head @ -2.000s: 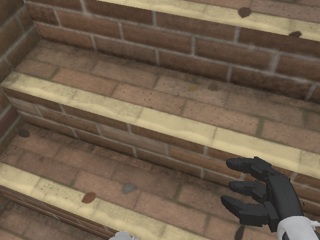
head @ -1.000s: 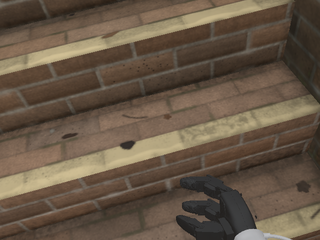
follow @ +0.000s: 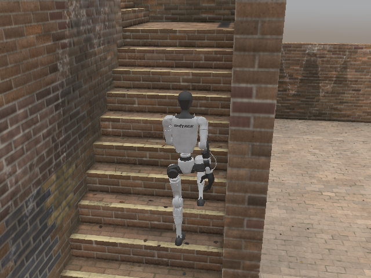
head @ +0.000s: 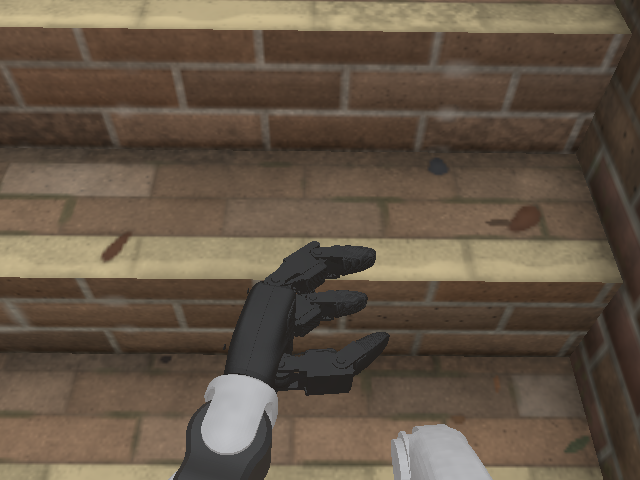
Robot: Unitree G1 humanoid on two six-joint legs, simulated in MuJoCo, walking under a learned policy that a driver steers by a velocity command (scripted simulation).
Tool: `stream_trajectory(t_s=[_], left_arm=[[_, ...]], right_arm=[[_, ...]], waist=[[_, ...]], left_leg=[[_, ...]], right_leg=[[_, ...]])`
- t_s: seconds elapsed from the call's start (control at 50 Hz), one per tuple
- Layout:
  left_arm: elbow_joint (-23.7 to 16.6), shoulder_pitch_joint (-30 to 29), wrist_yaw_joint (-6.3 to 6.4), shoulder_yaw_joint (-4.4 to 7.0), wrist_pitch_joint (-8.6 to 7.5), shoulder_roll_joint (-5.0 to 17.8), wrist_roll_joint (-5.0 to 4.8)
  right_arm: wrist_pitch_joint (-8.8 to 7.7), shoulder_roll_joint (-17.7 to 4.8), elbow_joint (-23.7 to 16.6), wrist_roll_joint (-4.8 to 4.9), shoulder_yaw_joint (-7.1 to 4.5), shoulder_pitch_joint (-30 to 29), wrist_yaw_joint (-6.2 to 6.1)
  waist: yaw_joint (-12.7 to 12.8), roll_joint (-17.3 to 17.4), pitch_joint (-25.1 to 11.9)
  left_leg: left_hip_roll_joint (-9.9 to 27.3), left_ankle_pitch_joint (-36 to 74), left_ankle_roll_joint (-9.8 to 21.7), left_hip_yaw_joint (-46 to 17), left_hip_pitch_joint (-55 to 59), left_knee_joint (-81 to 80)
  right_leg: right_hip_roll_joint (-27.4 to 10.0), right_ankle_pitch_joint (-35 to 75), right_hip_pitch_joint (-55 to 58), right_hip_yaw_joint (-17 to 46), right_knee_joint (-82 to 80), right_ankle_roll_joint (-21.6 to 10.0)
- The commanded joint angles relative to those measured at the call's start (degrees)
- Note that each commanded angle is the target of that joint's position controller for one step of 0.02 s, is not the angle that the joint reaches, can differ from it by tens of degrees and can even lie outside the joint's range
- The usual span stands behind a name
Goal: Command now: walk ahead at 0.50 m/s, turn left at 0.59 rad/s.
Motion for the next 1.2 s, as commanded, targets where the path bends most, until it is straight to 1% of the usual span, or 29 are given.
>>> stream_trajectory(t_s=[0.02,0.04,0.06,0.08,0.1,0.12,0.14,0.18,0.22,0.36,0.46,0.5,0.54,0.56,0.58,0.6,0.62,0.66,0.76,0.8,0.86,0.92,0.96,1.0,1.02,1.04,1.08,1.12,1.2], left_arm=[[-2.31,8.52,3.88,8.86,0.49,14.22,-0.63],[4.39,25.64,4.45,11.56,1.04,20.67,-1.1],[9.5,29.63,4.41,14.96,0.75,28.96,-1.72],[12.14,31.16,4.03,14.91,1.73,29.33,-1.4],[15.24,30.37,3.41,13.85,3.74,22.22,-2.93],[18.96,23.48,2.42,12.58,5.71,15.99,-4.06],[21.08,19.66,2.49,11.84,6.61,10.85,-4.71],[23.02,11.93,2.52,11.21,7.45,10.03,-3.77],[24.54,13.45,2.07,11.66,7.23,12.12,-3.32],[20.6,24.38,2.91,14.38,4.33,24.14,-1.01],[20.4,22.99,2.98,16.57,3.09,30.05,-1.63],[23.89,25.15,1.92,16.47,5.05,30.24,-2.4],[24.35,26.89,0.93,15.07,5.52,25.84,-1.55],[22.47,30.93,0.72,13.62,3.8,18.59,-1.42],[22.94,38.53,-0.37,13.11,2.18,14.12,-2.79],[24.85,37.29,-0.94,13.41,1.04,11.71,-6.29],[22.34,26.42,-1.1,12.73,1.09,9.07,-7.14],[13.98,10.24,-1.42,9.55,0.57,5.91,-5.44],[10.94,15.66,-4.3,6.74,2.55,4.61,-5.96],[7.91,12.91,-3.85,5.95,3.7,7.4,-4.6],[6.76,5.1,-2.08,4.82,5.54,8.65,-4.8],[8.32,10.5,-2.63,6.39,4.64,12.58,-2.93],[12.93,25.85,-2.91,8.65,5.85,18.26,-2.16],[16.23,29.66,-3.94,11.13,7.89,21.09,-2.53],[17.71,30.1,-2.49,12.07,9.07,24.58,0.34],[18.15,29.55,-1.3,9.24,7.73,17.96,3.99],[21.83,29.62,-2.55,6.53,4.76,8.49,2.24],[22.41,21.49,-3.76,6.71,4.78,6.22,-0.25],[22.56,23.32,-0.6,9.28,2.99,14.73,-0.93]], right_arm=[[-1.76,-21.61,-7.71,-1.62,-5.66,-8.51,-0.84],[-3.34,-26.04,-10.19,-0.61,-7.35,-16.84,0.27],[-5.2,-17.41,-12.67,-1.47,-5.11,-16.29,1.93],[-6.5,-11.63,-12.34,-2.0,-2.7,-16.99,3.79],[-6.07,-10.19,-15.64,-0.22,-2.86,-20.71,6.16],[-3.24,-4.08,-18.46,1.18,-1.86,-23.21,5.93],[-1.4,1.32,-19.72,-0.2,0.23,-23.94,5.28],[1.41,-1.11,-18.0,0.71,0.47,-17.79,4.86],[1.28,-0.5,-21.18,0.45,1.58,-23.16,3.97],[1.67,-3.33,-23.06,2.69,1.56,-23.99,0.28],[0.57,-7.05,-23.77,2.87,0.97,-34.56,2.79],[-0.29,-8.89,-21.03,3.29,-0.94,-22.12,3.76],[-1.65,-11.35,-16.09,0.35,-2.33,-14.55,6.61],[-1.63,-15.5,-14.08,-0.24,-2.73,-12.33,5.96],[-0.19,-22.22,-11.54,0.59,-4.17,0.57,4.03],[-0.39,-19.83,-10.49,-1.78,-3.45,1.56,3.89],[-0.68,-15.87,-9.05,-2.72,-1.6,-2.32,4.21],[-1.26,-8.62,-6.93,-2.36,0.01,-9.97,4.8],[-2.24,1.38,-1.16,-4.96,3.3,-7.7,1.19],[-1.42,-0.32,-3.81,-6.27,4.2,-18.0,1.03],[-2.05,-5.58,1.0,-2.78,4.55,-13.56,-0.63],[-0.81,-17.96,3.72,-0.25,2.29,-8.1,-2.05],[0.6,-22.77,-1.37,0.67,0.42,-15.97,-2.93],[-0.21,-19.83,-7.14,-0.36,-0.8,-19.85,-2.46],[-2.23,-8.67,-13.14,-2.14,1.21,-26.59,0.6],[-5.02,-3.33,-19.5,-1.76,2.26,-36.41,3.93],[-6.77,6.18,-26.43,-1.21,6.12,-35.09,6.56],[-5.65,1.61,-23.62,-1.31,5.85,-23.88,6.81],[-3.23,-2.05,-25.65,-3.41,6.88,-33.51,4.13]], waist=[[16.5,4.78,-24.46],[22.96,5.71,-29.93],[18.21,-15.26,-36.87],[16.84,-37.29,-40.93],[16.62,-28.37,-34.85],[11.58,-19.28,-17.99],[7.24,-12.3,-6.43],[-0.48,-8.41,4.19],[-0.66,-6.04,6.96],[3.2,-9.96,2.7],[6.1,-13.16,-2.49],[0.26,-16.74,-1.92],[-0.97,-5.45,2.94],[4.95,10.77,1.99],[4.6,27.7,-14.37],[2.77,18.58,-17.38],[2.73,12.08,-7.98],[3.11,7.12,3.21],[8.54,3.13,3.91],[13.67,1.81,5.99],[10.95,2.87,2.88],[17.25,7.46,-11.72],[20.23,10.37,-16.63],[17.79,0.06,-12.96],[13.38,-21.66,-7.62],[12.79,-19.86,-2.99],[6.33,-12.35,2.76],[-1.4,-3.12,5.3],[2.45,-2.14,3.08]], left_leg=[[11.46,119.03,4.69,-5.6,-11.88,1.65],[12.46,129.13,5.02,-5.87,-7.14,18.32],[4.57,96.53,2.68,-6.61,-21.39,42.09],[-4.83,9.17,-1.51,-6.1,-32.27,75.0],[-1.62,3.07,-1.12,-6.71,-45.41,92.68],[-0.28,-1.05,-0.96,-0.89,-54.56,104.65],[0.92,-2.51,-0.21,2.53,-58.46,105.97],[3.0,-2.9,-2.73,3.29,-51.16,102.13],[5.55,6.61,-4.75,3.63,-51.68,93.05],[11.85,11.13,-10.65,4.82,-56.91,85.96],[14.88,2.73,-6.76,13.69,-18.48,40.34],[14.55,-5.69,-5.04,11.0,-12.89,23.64],[10.67,1.88,-5.04,11.38,-7.38,4.09],[16.28,39.48,-8.02,1.04,1.67,14.21],[28.09,28.84,-3.4,-23.58,18.96,-0.12],[34.26,0.8,-1.02,-39.61,16.02,-10.98],[34.31,-18.05,-1.1,-32.77,8.21,-9.36],[28.02,-8.66,-2.69,-12.87,3.62,-2.76],[28.39,7.07,-3.1,3.72,5.91,-4.22],[21.66,8.69,-5.83,18.67,-14.56,-11.07],[19.2,23.22,-1.56,25.0,-18.77,-26.11],[20.44,114.5,1.38,29.92,0.85,-12.64],[26.05,132.1,6.01,25.93,18.12,7.3],[22.0,78.87,7.05,20.18,5.11,27.73],[6.77,17.04,2.22,15.99,-23.3,54.69],[-1.37,2.57,0.54,2.53,-38.4,88.4],[0.37,-6.87,0.41,1.37,-56.19,108.33],[2.5,-9.35,-3.08,3.93,-59.33,109.23],[4.5,6.07,-8.26,12.74,-51.09,104.59]], right_leg=[[6.67,-5.47,54.48,-7.87,-25.61,-1.5],[3.74,-9.65,63.52,5.31,-37.82,-3.37],[-10.29,-3.54,81.34,34.48,-53.64,-12.67],[-21.54,8.1,85.64,59.26,-72.53,-21.91],[-19.82,-21.19,78.67,60.12,-78.17,-17.96],[-19.31,-25.67,62.96,49.75,-78.66,-13.53],[-15.82,-24.33,51.62,38.38,-75.97,-9.37],[-10.23,-15.7,33.51,18.67,-79.3,-2.3],[-10.65,-7.2,29.98,10.14,-82.72,-2.42],[-17.37,-5.31,48.95,5.81,-90.98,-5.24],[-19.72,-0.34,50.48,-0.36,-104.15,-7.08],[-19.26,4.78,62.93,0.29,-98.01,-6.55],[-11.04,23.39,63.4,-0.91,-73.08,-4.37],[-5.44,7.27,47.15,-1.92,-51.68,-0.98],[2.63,1.8,30.42,4.59,-26.4,3.46],[4.46,4.69,24.31,14.27,-2.0,4.73],[3.86,9.06,13.67,16.75,14.51,3.79],[2.18,17.44,-0.44,15.09,21.69,-0.5],[5.33,16.97,-20.22,18.27,46.5,-5.85],[5.25,23.22,-7.1,10.84,24.41,-4.28],[4.22,21.03,12.02,-3.98,8.85,-3.96],[8.39,2.77,35.94,-13.54,-11.95,-6.22],[10.28,-15.65,37.57,-6.55,-29.94,-7.67],[9.35,-9.27,51.22,14.11,-61.44,-9.46],[0.6,-7.73,54.96,43.03,-74.28,-17.27],[-4.01,-1.59,48.57,58.2,-87.08,-18.98],[-1.23,19.08,47.82,31.61,-71.92,-10.43],[0.09,9.09,45.43,24.17,-73.25,-5.94],[-3.58,9.21,33.88,25.89,-85.23,-11.4]])
Keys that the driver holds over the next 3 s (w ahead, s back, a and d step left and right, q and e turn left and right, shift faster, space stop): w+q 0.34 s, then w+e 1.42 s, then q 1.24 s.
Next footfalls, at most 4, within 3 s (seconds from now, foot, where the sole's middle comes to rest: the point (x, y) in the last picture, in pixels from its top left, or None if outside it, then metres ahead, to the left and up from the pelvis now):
0.08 right None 0.17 -0.15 -0.58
0.54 left None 0.22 0.31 -0.58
0.98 right None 0.35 0.15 -0.38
1.46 left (50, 212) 0.69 0.31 -0.17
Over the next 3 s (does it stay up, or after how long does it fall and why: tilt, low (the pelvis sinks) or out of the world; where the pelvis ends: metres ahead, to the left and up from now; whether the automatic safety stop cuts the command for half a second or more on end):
stays up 0.92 0.16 0.81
